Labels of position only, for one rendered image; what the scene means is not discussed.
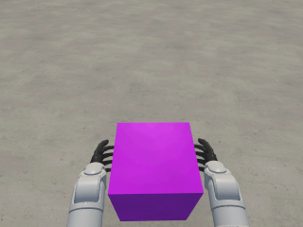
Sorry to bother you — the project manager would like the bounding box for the robot left hand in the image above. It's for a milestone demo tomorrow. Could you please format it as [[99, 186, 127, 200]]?
[[90, 139, 115, 172]]

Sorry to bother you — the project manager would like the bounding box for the left robot forearm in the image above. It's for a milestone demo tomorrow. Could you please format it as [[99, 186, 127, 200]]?
[[66, 162, 107, 227]]

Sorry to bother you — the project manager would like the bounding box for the robot right hand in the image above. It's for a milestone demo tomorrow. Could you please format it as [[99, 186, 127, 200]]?
[[194, 138, 218, 172]]

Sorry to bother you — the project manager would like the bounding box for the carton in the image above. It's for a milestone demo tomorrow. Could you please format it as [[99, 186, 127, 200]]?
[[108, 122, 204, 221]]

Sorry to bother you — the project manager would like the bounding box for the right robot forearm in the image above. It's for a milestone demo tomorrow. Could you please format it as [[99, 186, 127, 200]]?
[[204, 161, 250, 227]]

